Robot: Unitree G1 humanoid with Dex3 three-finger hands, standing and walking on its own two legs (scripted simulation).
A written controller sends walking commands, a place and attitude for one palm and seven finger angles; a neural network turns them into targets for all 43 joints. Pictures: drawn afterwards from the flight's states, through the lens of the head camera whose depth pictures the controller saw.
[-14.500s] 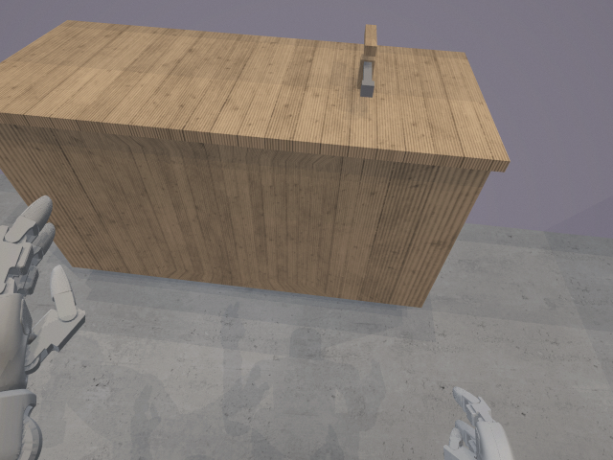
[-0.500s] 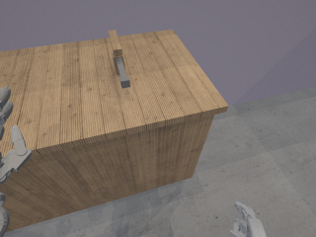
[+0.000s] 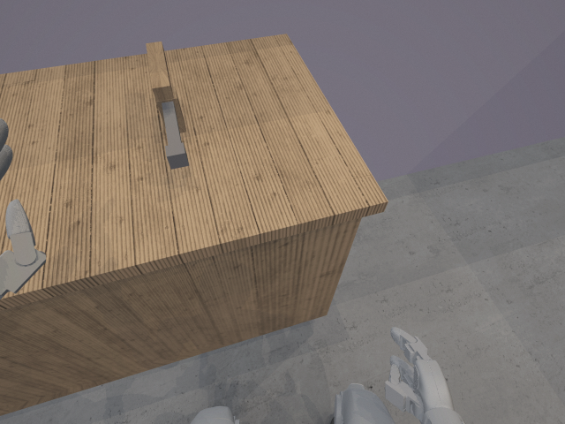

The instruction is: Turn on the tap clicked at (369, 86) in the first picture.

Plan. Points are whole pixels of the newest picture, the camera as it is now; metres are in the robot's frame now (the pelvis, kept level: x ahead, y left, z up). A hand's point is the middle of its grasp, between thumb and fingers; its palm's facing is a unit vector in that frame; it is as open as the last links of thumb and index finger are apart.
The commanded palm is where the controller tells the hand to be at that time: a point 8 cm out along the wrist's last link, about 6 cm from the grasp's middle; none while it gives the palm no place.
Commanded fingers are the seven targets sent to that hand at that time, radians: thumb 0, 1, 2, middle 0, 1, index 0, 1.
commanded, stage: shuffle to correct the standing spot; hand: left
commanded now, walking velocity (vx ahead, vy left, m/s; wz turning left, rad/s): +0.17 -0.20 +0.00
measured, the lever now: (177, 155) +0.46 +0.21 +0.08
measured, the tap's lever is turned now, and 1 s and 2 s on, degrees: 0 0 0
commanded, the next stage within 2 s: come to a stop and stand still in 0.58 s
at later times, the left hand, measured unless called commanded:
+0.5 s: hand (193, 183) +0.30 +0.12 +0.22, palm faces +0.41 -0.81 -0.42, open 7.4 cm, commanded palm +0.24 +0.16 +0.19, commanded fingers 0.00 0.90 0.90 -0.20 -0.30 -0.20 -0.30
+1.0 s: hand (274, 158) +0.35 +0.05 +0.21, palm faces +0.45 -0.80 -0.41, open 7.4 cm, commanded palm +0.30 +0.09 +0.19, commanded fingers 0.00 0.90 0.90 -0.20 -0.30 -0.20 -0.30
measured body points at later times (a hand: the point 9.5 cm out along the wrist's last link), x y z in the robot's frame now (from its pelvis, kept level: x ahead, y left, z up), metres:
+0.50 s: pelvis +0.08 -0.12 +0.00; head +0.11 -0.10 +0.45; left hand +0.28 +0.16 +0.24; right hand +0.25 -0.34 -0.08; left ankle +0.10 +0.03 -0.73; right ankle +0.12 -0.24 -0.69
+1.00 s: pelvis +0.14 -0.20 +0.00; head +0.16 -0.19 +0.45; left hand +0.32 +0.09 +0.23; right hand +0.33 -0.44 -0.07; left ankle +0.16 -0.09 -0.73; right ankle +0.15 -0.27 -0.73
